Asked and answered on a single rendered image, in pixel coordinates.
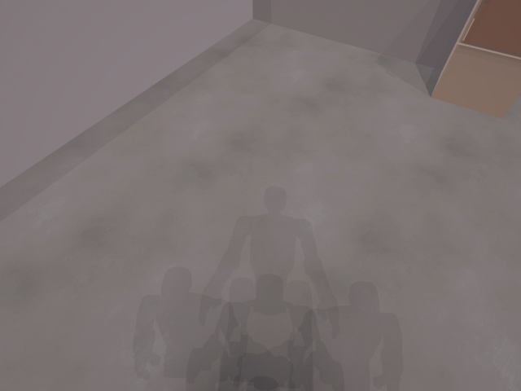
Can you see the cupboard door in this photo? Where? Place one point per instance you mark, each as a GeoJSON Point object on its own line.
{"type": "Point", "coordinates": [497, 25]}

